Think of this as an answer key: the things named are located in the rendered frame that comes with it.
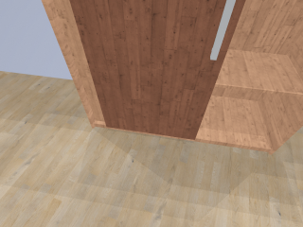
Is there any handle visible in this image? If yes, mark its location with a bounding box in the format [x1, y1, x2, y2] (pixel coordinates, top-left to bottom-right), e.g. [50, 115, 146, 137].
[210, 0, 236, 61]

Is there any wardrobe door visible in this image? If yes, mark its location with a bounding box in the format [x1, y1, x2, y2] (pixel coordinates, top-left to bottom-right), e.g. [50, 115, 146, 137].
[69, 0, 246, 140]
[53, 0, 105, 122]

